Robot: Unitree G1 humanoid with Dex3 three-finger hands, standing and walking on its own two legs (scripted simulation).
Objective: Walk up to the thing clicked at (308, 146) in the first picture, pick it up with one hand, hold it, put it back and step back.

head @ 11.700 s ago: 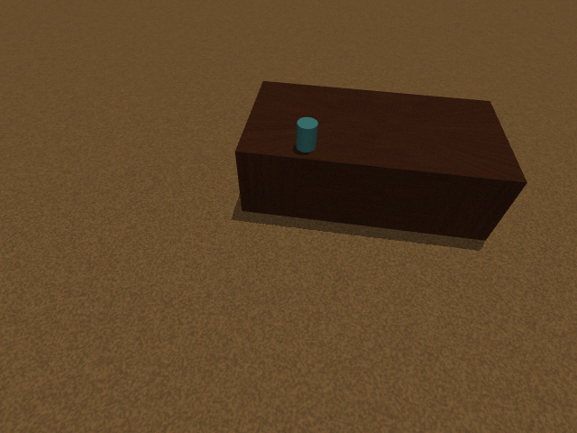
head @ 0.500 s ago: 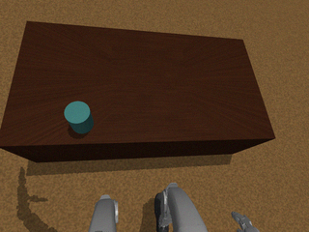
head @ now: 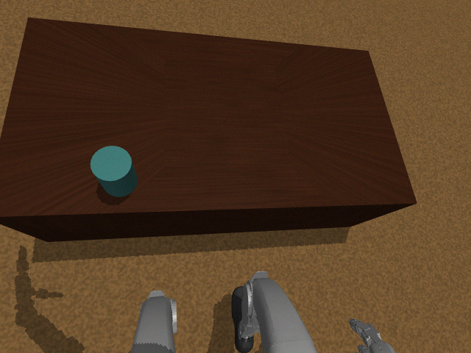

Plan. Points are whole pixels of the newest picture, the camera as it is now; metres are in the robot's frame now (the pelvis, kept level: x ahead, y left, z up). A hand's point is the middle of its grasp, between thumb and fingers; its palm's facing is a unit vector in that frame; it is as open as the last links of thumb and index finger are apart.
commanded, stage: go down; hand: left
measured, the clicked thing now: (116, 172) +0.49 +0.20 -0.25
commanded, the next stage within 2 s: none
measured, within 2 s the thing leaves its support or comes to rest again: neither
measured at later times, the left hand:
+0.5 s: hand out of the picture +0.43 +0.41 +0.05, palm faces +0.21 -0.98 -0.05, open 17.2 cm
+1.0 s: hand out of the picture +0.44 +0.41 +0.05, palm faces +0.20 -0.98 -0.03, open 17.3 cm
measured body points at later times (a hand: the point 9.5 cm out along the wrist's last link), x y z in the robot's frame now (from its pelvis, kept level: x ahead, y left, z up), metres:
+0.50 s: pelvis +0.00 +0.00 +0.00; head +0.17 +0.06 +0.41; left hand +0.41 +0.46 +0.06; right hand +0.06 -0.27 -0.09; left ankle +0.00 +0.11 -0.63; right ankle +0.07 -0.16 -0.63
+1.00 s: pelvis +0.00 +0.00 -0.01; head +0.18 +0.07 +0.40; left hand +0.42 +0.46 +0.05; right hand +0.06 -0.27 -0.10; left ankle +0.00 +0.11 -0.63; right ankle +0.07 -0.16 -0.63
